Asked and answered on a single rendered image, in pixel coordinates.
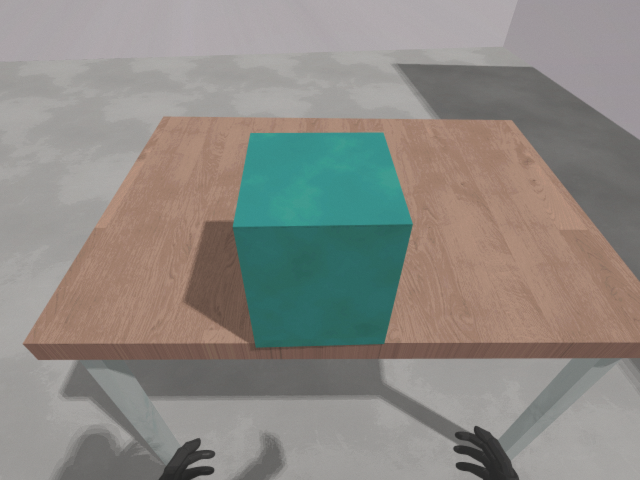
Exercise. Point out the robot left hand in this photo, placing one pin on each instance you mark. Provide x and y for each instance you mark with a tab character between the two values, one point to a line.
184	456

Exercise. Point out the robot right hand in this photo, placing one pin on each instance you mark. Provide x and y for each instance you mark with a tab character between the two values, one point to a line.
497	464

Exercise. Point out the table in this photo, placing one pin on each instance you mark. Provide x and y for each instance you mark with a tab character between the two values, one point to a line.
501	263

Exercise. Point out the carton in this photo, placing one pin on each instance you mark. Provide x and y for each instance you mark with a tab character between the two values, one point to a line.
321	229

